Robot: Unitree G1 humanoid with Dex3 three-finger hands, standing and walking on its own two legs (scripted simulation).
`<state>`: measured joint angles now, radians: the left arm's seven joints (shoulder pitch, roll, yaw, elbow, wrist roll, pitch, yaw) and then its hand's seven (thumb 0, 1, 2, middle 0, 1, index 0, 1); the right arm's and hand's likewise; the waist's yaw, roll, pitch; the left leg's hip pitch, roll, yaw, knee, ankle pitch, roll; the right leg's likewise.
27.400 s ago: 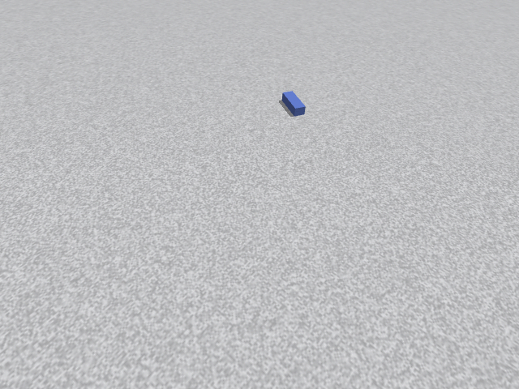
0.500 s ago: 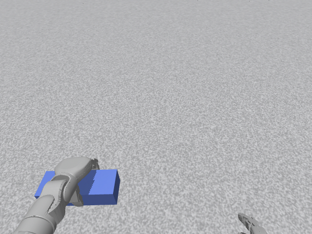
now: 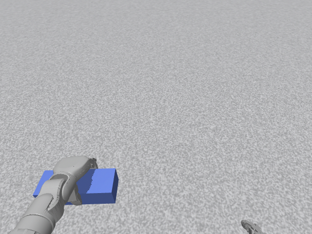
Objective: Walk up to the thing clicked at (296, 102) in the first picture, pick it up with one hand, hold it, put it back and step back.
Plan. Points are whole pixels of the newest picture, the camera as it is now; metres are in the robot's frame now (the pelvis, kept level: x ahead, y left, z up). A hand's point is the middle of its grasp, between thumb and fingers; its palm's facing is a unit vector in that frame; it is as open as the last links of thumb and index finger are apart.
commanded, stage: crouch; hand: left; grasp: from above
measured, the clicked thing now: (79, 186) +0.29 +0.24 -0.09
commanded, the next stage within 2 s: lower in 1.88 s
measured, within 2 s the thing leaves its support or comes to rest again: neither
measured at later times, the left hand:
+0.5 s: hand (84, 196) +0.30 +0.26 -0.20, palm faces -0.47 +0.02 -0.88, open 10.6 cm
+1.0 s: hand (94, 201) +0.36 +0.30 -0.44, palm faces -0.50 -0.04 -0.87, open 10.5 cm
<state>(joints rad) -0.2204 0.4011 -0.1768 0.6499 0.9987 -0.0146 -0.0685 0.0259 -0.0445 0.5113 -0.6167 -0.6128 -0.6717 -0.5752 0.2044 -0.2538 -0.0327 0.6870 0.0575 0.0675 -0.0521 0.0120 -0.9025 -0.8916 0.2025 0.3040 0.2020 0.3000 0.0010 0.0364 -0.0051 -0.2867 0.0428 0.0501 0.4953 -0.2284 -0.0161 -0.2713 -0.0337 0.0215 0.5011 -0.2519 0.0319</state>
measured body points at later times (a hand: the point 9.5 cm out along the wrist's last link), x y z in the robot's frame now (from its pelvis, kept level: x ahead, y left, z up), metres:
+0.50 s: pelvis -0.03 +0.00 -0.08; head +0.08 +0.02 +0.35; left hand +0.32 +0.25 -0.15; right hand +0.06 -0.29 -0.20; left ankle +0.02 +0.13 -0.74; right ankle +0.01 -0.14 -0.74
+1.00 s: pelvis -0.06 +0.02 -0.28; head +0.16 +0.06 +0.11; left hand +0.39 +0.30 -0.39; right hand -0.02 -0.26 -0.40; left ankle +0.02 +0.13 -0.74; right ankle +0.01 -0.14 -0.74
